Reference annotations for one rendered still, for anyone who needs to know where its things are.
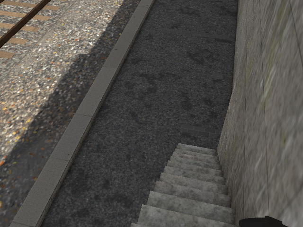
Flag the right robot hand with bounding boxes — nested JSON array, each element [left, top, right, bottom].
[[239, 216, 288, 227]]

